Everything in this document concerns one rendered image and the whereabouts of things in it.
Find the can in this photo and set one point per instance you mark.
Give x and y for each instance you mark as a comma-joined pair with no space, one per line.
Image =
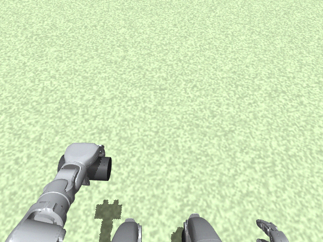
99,170

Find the left robot hand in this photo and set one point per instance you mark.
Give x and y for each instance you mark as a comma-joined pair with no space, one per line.
84,153

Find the left robot arm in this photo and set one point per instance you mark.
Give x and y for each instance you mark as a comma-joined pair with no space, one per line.
45,220

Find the right robot hand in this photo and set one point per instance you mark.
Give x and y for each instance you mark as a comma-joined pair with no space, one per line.
272,231

